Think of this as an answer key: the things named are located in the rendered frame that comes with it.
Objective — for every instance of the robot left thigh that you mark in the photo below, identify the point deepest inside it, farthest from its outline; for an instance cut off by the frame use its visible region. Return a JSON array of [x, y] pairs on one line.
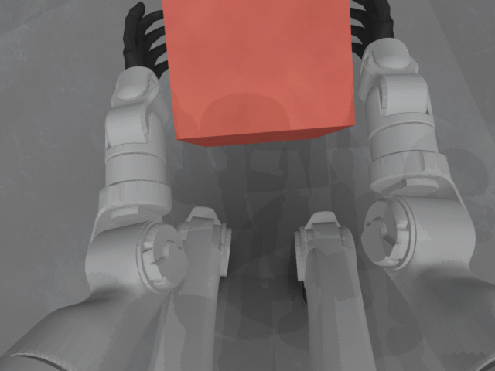
[[184, 338]]

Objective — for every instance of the robot left forearm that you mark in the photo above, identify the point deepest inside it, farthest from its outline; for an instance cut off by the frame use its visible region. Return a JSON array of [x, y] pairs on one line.
[[135, 153]]

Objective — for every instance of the carton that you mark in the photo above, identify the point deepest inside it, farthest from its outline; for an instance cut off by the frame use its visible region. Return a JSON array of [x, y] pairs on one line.
[[255, 71]]

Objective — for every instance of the robot right forearm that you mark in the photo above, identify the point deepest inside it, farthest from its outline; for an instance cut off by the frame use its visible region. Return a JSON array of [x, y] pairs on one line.
[[400, 126]]

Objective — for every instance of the right robot upper arm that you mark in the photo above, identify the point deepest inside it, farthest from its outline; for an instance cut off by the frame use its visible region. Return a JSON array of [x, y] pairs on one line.
[[425, 245]]

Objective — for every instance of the left robot upper arm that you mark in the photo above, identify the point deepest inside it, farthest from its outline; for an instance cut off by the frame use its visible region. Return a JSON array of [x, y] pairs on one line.
[[130, 270]]

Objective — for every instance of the right robot hand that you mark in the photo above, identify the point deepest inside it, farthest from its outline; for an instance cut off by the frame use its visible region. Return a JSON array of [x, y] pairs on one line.
[[376, 20]]

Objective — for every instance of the robot right shin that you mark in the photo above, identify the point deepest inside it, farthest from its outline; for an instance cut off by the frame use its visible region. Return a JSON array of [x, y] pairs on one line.
[[345, 234]]

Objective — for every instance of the left robot hand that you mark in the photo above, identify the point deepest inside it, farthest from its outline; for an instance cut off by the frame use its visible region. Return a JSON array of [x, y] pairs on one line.
[[137, 44]]

